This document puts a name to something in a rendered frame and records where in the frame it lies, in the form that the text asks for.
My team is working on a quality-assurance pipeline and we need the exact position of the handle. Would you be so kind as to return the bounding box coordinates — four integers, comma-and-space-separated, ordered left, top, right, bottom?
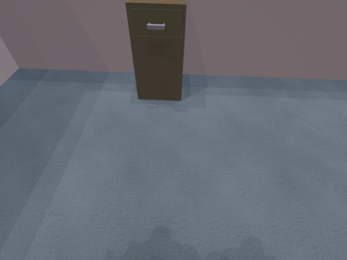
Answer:
147, 23, 165, 30

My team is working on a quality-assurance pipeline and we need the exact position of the cabinet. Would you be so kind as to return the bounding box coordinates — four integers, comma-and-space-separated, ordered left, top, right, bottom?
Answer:
125, 0, 187, 101

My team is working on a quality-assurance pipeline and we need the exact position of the drawer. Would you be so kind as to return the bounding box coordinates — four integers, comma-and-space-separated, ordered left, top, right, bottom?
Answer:
130, 8, 183, 37

